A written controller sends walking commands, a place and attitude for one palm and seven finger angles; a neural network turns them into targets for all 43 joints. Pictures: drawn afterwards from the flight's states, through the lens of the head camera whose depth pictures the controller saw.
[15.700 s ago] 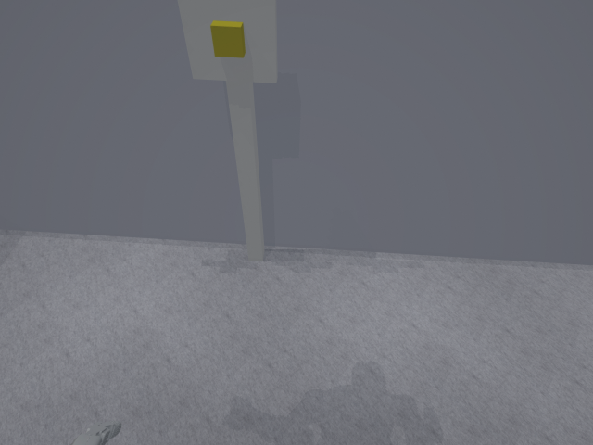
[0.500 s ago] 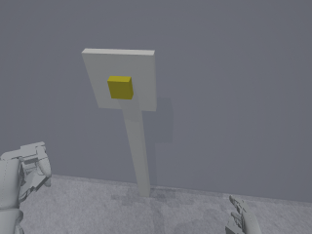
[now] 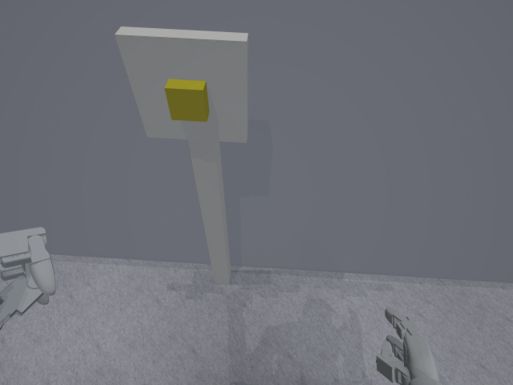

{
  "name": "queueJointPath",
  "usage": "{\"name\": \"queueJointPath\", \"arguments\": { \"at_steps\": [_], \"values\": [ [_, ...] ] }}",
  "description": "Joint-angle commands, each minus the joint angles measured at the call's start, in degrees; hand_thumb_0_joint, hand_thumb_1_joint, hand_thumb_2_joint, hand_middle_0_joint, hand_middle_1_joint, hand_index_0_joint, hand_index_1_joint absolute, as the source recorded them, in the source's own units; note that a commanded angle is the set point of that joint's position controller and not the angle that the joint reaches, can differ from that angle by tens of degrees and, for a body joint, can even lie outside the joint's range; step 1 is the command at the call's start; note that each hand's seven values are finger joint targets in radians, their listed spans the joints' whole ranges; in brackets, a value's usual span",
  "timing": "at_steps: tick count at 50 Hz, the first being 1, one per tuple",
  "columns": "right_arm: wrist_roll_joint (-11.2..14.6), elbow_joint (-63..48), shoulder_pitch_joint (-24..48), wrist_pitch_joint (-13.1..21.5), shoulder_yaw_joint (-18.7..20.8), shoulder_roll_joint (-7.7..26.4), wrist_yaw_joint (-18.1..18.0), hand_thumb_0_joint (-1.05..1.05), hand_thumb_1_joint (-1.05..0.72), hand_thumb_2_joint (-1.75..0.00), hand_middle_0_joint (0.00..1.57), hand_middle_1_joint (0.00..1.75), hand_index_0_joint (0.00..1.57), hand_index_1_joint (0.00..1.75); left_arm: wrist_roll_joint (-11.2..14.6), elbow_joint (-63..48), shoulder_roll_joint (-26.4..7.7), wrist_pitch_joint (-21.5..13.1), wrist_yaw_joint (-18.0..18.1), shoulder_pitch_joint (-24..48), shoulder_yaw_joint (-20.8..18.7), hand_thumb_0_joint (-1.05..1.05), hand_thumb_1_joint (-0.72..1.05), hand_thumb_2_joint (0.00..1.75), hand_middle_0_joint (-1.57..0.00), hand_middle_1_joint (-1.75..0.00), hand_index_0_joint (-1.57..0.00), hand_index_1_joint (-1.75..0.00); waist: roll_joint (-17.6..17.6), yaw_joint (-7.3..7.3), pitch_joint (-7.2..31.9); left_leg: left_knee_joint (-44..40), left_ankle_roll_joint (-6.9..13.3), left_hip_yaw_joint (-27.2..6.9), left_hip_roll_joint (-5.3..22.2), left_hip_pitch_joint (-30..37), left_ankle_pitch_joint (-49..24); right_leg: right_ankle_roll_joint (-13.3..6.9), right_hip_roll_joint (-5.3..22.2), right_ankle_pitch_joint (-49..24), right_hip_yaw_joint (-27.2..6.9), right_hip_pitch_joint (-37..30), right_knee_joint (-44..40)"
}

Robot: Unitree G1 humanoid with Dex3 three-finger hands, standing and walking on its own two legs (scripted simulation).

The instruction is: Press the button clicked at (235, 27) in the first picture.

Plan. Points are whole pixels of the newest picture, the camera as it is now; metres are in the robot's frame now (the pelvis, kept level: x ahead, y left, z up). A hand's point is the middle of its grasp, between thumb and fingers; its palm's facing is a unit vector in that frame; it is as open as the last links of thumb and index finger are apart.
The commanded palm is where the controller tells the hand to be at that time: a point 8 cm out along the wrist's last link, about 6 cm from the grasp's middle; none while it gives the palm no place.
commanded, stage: step back with the hand held close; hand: left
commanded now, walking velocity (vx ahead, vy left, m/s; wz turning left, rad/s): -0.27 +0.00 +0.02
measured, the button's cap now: (188, 99) +0.55 +0.17 +0.15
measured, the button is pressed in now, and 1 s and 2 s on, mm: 0 0 0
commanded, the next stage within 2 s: stop stepping back and stand still in 0.60 s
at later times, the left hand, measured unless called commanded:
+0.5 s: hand out of the picture +0.11 +0.25 +0.18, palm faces +0.37 -0.79 -0.48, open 3.1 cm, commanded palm +0.05 +0.28 +0.18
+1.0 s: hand out of the picture +0.06 +0.28 +0.15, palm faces +0.41 -0.85 -0.33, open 3.1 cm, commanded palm -0.01 +0.31 +0.18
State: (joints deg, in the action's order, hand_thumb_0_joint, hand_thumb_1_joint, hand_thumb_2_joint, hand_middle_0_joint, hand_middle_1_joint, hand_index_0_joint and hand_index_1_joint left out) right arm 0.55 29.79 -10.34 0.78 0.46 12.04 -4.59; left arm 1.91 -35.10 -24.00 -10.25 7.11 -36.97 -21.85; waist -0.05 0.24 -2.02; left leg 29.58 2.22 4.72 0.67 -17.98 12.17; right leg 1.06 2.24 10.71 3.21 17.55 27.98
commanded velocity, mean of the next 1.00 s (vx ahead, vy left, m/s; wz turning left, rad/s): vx -0.20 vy -0.01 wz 0.01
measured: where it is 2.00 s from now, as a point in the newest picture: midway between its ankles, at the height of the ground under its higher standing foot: outside the picture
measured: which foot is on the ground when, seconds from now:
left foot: down 0.00-0.74, up 0.76-0.88, down 0.90-1.00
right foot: down 0.00-0.30, up 0.32-0.52, down 0.54-0.96, up 0.98-1.00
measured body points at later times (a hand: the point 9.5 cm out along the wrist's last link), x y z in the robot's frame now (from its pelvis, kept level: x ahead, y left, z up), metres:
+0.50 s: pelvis -0.08 +0.00 +0.00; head -0.06 +0.03 +0.45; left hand +0.08 +0.29 +0.20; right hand +0.08 -0.22 -0.08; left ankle +0.04 +0.09 -0.74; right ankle -0.18 -0.12 -0.71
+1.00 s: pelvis -0.15 +0.03 +0.00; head -0.15 +0.07 +0.44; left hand +0.03 +0.33 +0.16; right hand +0.01 -0.22 -0.06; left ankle -0.09 +0.10 -0.74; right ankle -0.20 -0.12 -0.73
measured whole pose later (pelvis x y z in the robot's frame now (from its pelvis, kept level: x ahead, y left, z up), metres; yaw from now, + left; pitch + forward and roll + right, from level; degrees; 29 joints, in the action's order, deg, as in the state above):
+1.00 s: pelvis -0.15 +0.03 +0.00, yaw -1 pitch +0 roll -2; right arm -0.2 36.5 -13.1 7.0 -0.6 11.9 -5.9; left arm 1.3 -28.3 -20.7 -11.8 8.3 -28.5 -20.9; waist 4.2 0.4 1.1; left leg 32.8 3.4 0.4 -2.0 -20.3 12.5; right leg 0.0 0.0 22.5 -0.7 11.7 35.5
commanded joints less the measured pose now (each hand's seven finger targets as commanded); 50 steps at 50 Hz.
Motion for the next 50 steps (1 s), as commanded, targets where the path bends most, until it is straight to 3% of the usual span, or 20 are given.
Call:
{"name": "queueJointPath", "arguments": {
  "at_steps": [1, 5, 9, 13, 15, 16, 18, 23, 25, 28, 31, 35, 38, 40, 43, 45, 47, 48, 49, 50],
  "values": [
    [-0.16, -9.11, 5.0, 4.18, 2.71, 7.73, -0.35, 0.0, -0.9, -0.9, 0.2, 0.3, 0.2, 0.3, -0.18, -10.35, -5.87, -4.1, 1.6, 0.64, -5.89, 0.0, 0.9, 0.9, -1.3, -1.5, -1.3, -1.5, -4.69, 0.44, 5.41, -12.09, 2.44, -9.29, 7.4, -14.98, 10.85, -0.22, -0.46, -4.29, -4.23, -13.91, 4.31],
    [-0.47, -8.98, 3.91, 5.45, 2.86, 8.03, -0.32, 0.0, -0.9, -0.9, 0.2, 0.3, 0.2, 0.3, -0.99, -12.56, -6.46, -5.34, 1.98, 3.75, -5.77, 0.0, 0.9, 0.9, -1.3, -1.5, -1.3, -1.5, -0.78, -0.27, 3.75, -6.84, 2.15, -8.42, 4.63, -15.1, 19.39, -1.23, 1.74, 6.6, -9.05, -7.36, -2.87],
    [-0.86, -6.77, 2.0, 6.02, 2.39, 6.91, -0.29, 0.0, -0.9, -0.9, 0.2, 0.3, 0.2, 0.3, -0.77, -13.24, -6.68, -6.13, 3.25, 5.33, -4.45, 0.0, 0.9, 0.9, -1.3, -1.5, -1.3, -1.5, 6.14, -0.88, 4.6, 9.22, -0.95, -5.47, 0.07, 2.81, 12.7, -5.25, 8.9, 20.38, -13.17, 13.63, -13.47],
    [-1.27, -6.46, 2.64, 6.09, 1.61, 7.34, -1.09, 0.0, -0.9, -0.9, 0.2, 0.3, 0.2, 0.3, -0.69, -13.97, -7.04, -6.61, 4.24, 6.17, -5.11, 0.0, 0.9, 0.9, -1.3, -1.5, -1.3, -1.5, -3.67, -1.13, 3.62, -4.88, 0.34, -12.68, 4.31, -2.5, 16.6, -1.84, 2.27, 18.92, -6.06, 9.65, -4.24],
    [-1.26, -7.23, 4.25, 7.08, 1.96, 8.43, -1.46, 0.0, -0.9, -0.9, 0.2, 0.3, 0.2, 0.3, -1.63, -14.37, -6.72, -7.07, 4.0, 5.5, -6.46, 0.0, 0.9, 0.9, -1.3, -1.5, -1.3, -1.5, -16.73, -0.51, 4.34, -23.5, 4.48, -25.53, 14.1, -23.27, 33.32, 0.6, -5.37, 10.76, -2.42, -9.82, 18.48],
    [-1.46, -7.05, 3.91, 7.4, 2.37, 7.54, -1.39, 0.0, -0.9, -0.9, 0.2, 0.3, 0.2, 0.3, -2.29, -13.32, -7.76, -7.29, 3.86, 4.92, -8.26, 0.0, 0.9, 0.9, -1.3, -1.5, -1.3, -1.5, -16.64, 0.08, 5.47, -25.39, 5.98, -27.17, 16.97, -26.24, 32.94, 0.7, -5.91, 9.86, -3.29, -12.62, 27.3],
    [-1.12, -6.95, 3.56, 7.89, 3.01, 6.85, -0.54, 0.0, -0.9, -0.9, 0.2, 0.3, 0.2, 0.3, -1.65, -12.37, -7.74, -7.85, 3.32, 2.88, -8.15, 0.0, 0.9, 0.9, -1.3, -1.5, -1.3, -1.5, -9.96, 0.01, 6.84, -21.09, 6.55, -23.62, 16.36, -19.59, 22.99, -0.04, -5.72, 13.55, -4.69, -8.3, 28.1],
    [-1.48, -4.54, 3.59, 9.79, 2.5, 6.56, 1.03, 0.0, -0.9, -0.9, 0.2, 0.3, 0.2, 0.3, 0.5, -12.81, -6.0, -8.29, 2.2, -2.26, -5.47, 0.0, 0.9, 0.9, -1.3, -1.5, -1.3, -1.5, -11.11, -0.05, 7.33, -18.31, 3.06, -18.11, 11.26, -4.38, 11.56, -1.39, -6.02, 16.94, -0.72, -4.36, 3.51],
    [-1.8, -3.1, 3.37, 9.74, 2.18, 6.7, 1.29, 0.0, -0.9, -0.9, 0.2, 0.3, 0.2, 0.3, 0.79, -14.72, -6.68, -8.93, 1.64, -0.17, -5.03, 0.0, 0.9, 0.9, -1.3, -1.5, -1.3, -1.5, -11.33, -0.2, 8.08, -13.55, 0.86, -14.58, 8.63, 1.19, 0.19, -2.31, -3.95, 7.08, -2.14, -4.96, -10.01],
    [-1.7, -1.85, 3.71, 8.94, 1.2, 5.64, 0.78, 0.0, -0.9, -0.9, 0.2, 0.3, 0.2, 0.3, 1.46, -15.49, -10.96, -10.69, 1.35, 3.54, -7.06, 0.0, 0.9, 0.9, -1.3, -1.5, -1.3, -1.5, -0.04, 0.14, 13.87, 0.25, -1.91, -5.78, 3.75, 16.06, -14.46, -3.08, 3.6, -13.87, -6.66, 3.96, -10.0],
    [-0.47, -2.9, 3.54, 8.72, 2.57, 6.77, -0.27, 0.0, -0.9, -0.9, 0.2, 0.3, 0.2, 0.3, 2.04, -15.8, -12.59, -10.57, 1.51, 2.12, -9.7, 0.0, 0.9, 0.9, -1.3, -1.5, -1.3, -1.5, 3.33, -0.17, 21.32, 0.8, -0.42, -4.67, 4.74, 23.16, -31.55, 3.14, 0.64, -28.79, -2.97, 1.18, -2.74],
    [-0.3, -5.12, 7.28, 7.59, 1.92, 6.29, -0.07, 0.0, -0.9, -0.9, 0.2, 0.3, 0.2, 0.3, 2.84, -11.64, -11.03, -9.62, 0.47, -1.52, -9.59, 0.0, 0.9, 0.9, -1.3, -1.5, -1.3, -1.5, -3.22, 0.12, 13.15, -0.58, -0.11, -7.52, 5.82, 17.98, -17.99, 1.44, -0.01, -7.05, -3.94, 7.23, -5.38],
    [-0.05, -4.42, 6.46, 5.98, 2.72, 6.42, -0.36, 0.0, -0.9, -0.9, 0.2, 0.3, 0.2, 0.3, 3.3, -8.0, -10.05, -7.67, 1.13, -1.55, -7.97, 0.0, 0.9, 0.9, -1.3, -1.5, -1.3, -1.5, 3.01, -0.97, 2.4, 16.27, -4.36, -5.77, -0.78, 15.96, 3.4, -7.28, 9.02, 28.49, -13.05, 25.09, -19.63],
    [-0.52, -3.69, 7.44, 5.21, 3.09, 6.48, -0.73, 0.0, -0.9, -0.9, 0.2, 0.3, 0.2, 0.3, 2.81, -7.33, -9.38, -5.99, 1.64, 2.94, -6.98, 0.0, 0.9, 0.9, -1.3, -1.5, -1.3, -1.5, 7.1, -0.99, -3.34, 30.84, -4.32, -9.57, -0.92, 8.44, 6.34, -11.76, 14.94, 33.79, -18.0, 30.32, -21.72],
    [-0.6, -3.28, 6.92, 6.11, 0.89, 5.54, -1.69, 0.0, -0.9, -0.9, 0.2, 0.3, 0.2, 0.3, 0.58, -2.49, -6.76, -4.41, 1.59, 8.98, -3.54, 0.0, 0.9, 0.9, -1.3, -1.5, -1.3, -1.5, 7.14, -1.6, -8.74, 11.99, -2.09, -8.1, 2.61, 0.79, 4.23, -6.78, 8.54, 14.54, -7.27, 16.45, -14.82],
    [-0.44, -3.11, 7.12, 7.99, 0.74, 7.52, -2.29, 0.0, -0.9, -0.9, 0.2, 0.3, 0.2, 0.3, -0.21, -4.89, -6.52, -5.09, 1.17, 15.4, -1.43, 0.0, 0.9, 0.9, -1.3, -1.5, -1.3, -1.5, -4.2, -1.37, -10.62, -8.15, -1.6, -9.75, 2.82, 1.89, -0.53, -3.26, 2.76, 10.34, -3.93, 9.98, -5.59],
    [-0.66, -3.85, 3.12, 10.48, 1.15, 8.16, -1.88, 0.0, -0.9, -0.9, 0.2, 0.3, 0.2, 0.3, -1.29, -9.51, -8.31, -6.73, 1.89, 14.39, -2.88, 0.0, 0.9, 0.9, -1.3, -1.5, -1.3, -1.5, -12.93, 0.43, 0.12, -10.41, 1.36, -20.06, 10.25, 9.86, -18.9, -1.46, -2.55, 3.54, -2.94, 5.54, 4.33],
    [-1.26, -3.6, 1.12, 11.15, 0.66, 6.05, -1.2, 0.0, -0.9, -0.9, 0.2, 0.3, 0.2, 0.3, -0.86, -12.1, -8.75, -6.97, 1.89, 12.54, -3.09, 0.0, 0.9, 0.9, -1.3, -1.5, -1.3, -1.5, -15.74, -0.59, 5.91, -11.62, -0.64, -24.4, 11.54, 17.36, -30.55, -1.62, -3.89, 8.91, -2.46, 7.5, 9.71],
    [-1.92, -3.45, 1.04, 11.59, 0.88, 5.84, -0.53, 0.0, -0.9, -0.9, 0.2, 0.3, 0.2, 0.3, -0.36, -17.56, -9.04, -7.56, 1.56, 12.33, -3.08, 0.0, 0.9, 0.9, -1.3, -1.5, -1.3, -1.5, -19.03, -0.53, 10.48, -14.02, -2.45, -26.5, 12.74, 19.4, -30.25, -1.43, -4.12, 15.6, -4.64, 6.6, 16.16],
    [-2.22, -3.17, 1.72, 12.19, 1.09, 5.91, 0.0, 0.0, -0.9, -0.9, 0.2, 0.3, 0.2, 0.3, -0.5, -19.38, -9.14, -7.87, 1.39, 10.54, -3.17, 0.0, 0.9, 0.9, -1.3, -1.5, -1.3, -1.5, -15.45, 0.21, 12.79, -15.88, -2.41, -26.78, 13.62, 17.67, -21.62, -1.21, -3.89, 18.54, -6.52, 4.27, 19.98]
  ]
}}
